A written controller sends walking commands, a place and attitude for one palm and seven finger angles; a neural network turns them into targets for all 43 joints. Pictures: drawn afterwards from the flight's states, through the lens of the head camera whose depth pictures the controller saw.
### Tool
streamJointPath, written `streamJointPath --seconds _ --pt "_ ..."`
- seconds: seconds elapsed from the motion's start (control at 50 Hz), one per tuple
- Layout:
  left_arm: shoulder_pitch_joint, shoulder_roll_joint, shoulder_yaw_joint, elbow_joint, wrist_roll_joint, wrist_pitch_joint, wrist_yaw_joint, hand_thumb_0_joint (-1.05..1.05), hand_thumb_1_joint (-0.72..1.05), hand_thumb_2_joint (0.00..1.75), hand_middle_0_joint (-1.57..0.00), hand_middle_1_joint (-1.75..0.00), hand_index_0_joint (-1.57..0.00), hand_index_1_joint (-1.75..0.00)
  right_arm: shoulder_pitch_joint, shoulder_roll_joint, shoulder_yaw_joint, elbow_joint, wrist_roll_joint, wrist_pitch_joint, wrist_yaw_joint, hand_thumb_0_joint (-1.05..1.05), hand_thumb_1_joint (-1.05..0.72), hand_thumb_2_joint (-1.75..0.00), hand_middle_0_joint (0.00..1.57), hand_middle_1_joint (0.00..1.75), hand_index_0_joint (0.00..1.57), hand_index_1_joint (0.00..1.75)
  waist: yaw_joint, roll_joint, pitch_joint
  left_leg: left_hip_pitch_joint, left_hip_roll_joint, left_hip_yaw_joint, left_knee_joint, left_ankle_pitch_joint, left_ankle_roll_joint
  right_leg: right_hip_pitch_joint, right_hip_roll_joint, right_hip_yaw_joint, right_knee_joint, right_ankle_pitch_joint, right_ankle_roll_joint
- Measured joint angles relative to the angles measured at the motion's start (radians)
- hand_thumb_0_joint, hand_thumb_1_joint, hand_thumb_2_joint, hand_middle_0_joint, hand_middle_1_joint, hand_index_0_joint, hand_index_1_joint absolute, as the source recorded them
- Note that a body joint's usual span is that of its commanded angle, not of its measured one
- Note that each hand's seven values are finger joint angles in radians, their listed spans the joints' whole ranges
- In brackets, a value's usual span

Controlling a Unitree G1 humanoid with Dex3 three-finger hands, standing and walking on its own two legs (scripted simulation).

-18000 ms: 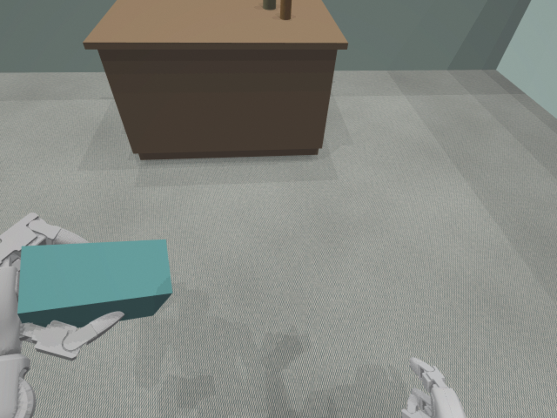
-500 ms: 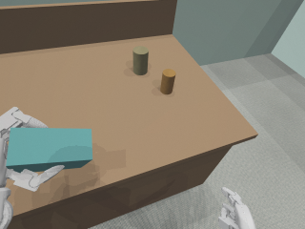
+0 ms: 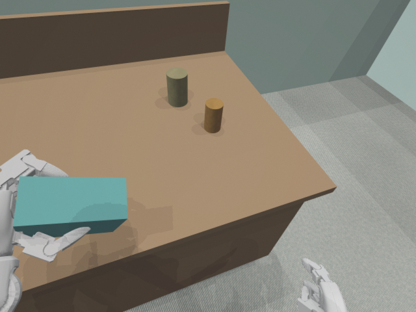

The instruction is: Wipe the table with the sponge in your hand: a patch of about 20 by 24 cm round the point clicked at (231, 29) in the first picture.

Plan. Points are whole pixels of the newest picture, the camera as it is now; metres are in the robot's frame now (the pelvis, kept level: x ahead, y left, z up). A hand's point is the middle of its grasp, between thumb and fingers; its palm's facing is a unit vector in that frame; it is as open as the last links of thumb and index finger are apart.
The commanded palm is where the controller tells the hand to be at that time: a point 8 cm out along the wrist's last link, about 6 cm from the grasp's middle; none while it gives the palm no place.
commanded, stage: shuffle to correct the standing spot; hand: left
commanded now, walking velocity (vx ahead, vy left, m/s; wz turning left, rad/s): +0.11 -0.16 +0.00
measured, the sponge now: (90, 208) +0.23 +0.21 +0.13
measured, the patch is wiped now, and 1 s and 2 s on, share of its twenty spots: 0.00 0.00 0.00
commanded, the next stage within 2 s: come to a stop and stand still in 0.42 s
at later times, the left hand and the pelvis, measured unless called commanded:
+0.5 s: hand (119, 183) +0.26 +0.17 +0.15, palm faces +0.32 -0.86 -0.38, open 10.2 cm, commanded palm +0.20 +0.21 +0.17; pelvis +0.04 -0.07 -0.01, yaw +0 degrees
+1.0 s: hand (85, 176) +0.24 +0.19 +0.20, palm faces +0.43 -0.76 -0.49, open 10.2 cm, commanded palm +0.15 +0.21 +0.17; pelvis +0.00 -0.07 -0.01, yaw +2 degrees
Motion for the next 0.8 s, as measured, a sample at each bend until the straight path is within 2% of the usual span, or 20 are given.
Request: streamJointPath --seconds 0.26,0.44,0.58,0.68,0.8 --pt "0.015 0.017 0.006 -0.055 -0.032 0.042 -0.011 0.00 -0.50 1.01 -0.76 -1.33 -0.74 -1.33 -0.014 0.002 -0.006 -0.024 0.006 0.022 -0.001 0.01 -0.90 -0.90 0.20 0.30 0.20 0.30 -0.028 0.002 -0.013 -0.011 0.048 -0.018 0.074 -0.077 -0.050 0.002 0.049 -0.014 0.042 -0.063 -0.055" --pt "0.043 0.030 0.026 -0.075 -0.063 0.071 -0.019 0.00 -0.50 1.01 -0.76 -1.33 -0.74 -1.33 -0.020 -0.016 -0.020 -0.031 0.014 0.042 -0.009 0.01 -0.90 -0.90 0.20 0.30 0.20 0.30 -0.036 0.016 -0.012 -0.032 0.085 -0.032 0.141 -0.127 -0.081 -0.007 0.087 -0.025 0.083 -0.101 -0.096" --pt "0.043 0.019 0.027 -0.091 -0.066 0.080 -0.011 0.00 -0.50 1.01 -0.76 -1.33 -0.74 -1.33 -0.019 -0.019 -0.024 -0.019 0.014 0.057 -0.011 0.01 -0.91 -0.90 0.20 0.30 0.20 0.30 -0.041 -0.004 -0.005 -0.024 0.092 -0.032 0.163 -0.130 -0.077 0.000 0.094 -0.030 0.108 -0.123 -0.109" --pt "0.047 0.015 0.026 -0.076 -0.057 0.064 -0.001 0.00 -0.50 1.02 -0.76 -1.33 -0.74 -1.33 -0.031 -0.021 -0.020 -0.011 0.017 0.068 -0.004 0.01 -0.91 -0.90 0.20 0.30 0.20 0.30 -0.046 0.000 0.000 -0.020 0.091 -0.035 0.157 -0.090 -0.056 0.027 0.094 -0.031 0.063 -0.096 -0.093" --pt "0.075 0.002 0.012 -0.050 -0.048 0.059 0.002 0.00 -0.50 1.02 -0.76 -1.33 -0.74 -1.33 -0.042 -0.030 -0.018 -0.019 0.022 0.078 -0.002 0.01 -0.91 -0.90 0.20 0.30 0.20 0.30 -0.031 0.018 0.001 -0.012 0.081 -0.041 0.120 -0.041 -0.030 0.043 0.089 -0.020 0.008 -0.052 -0.068"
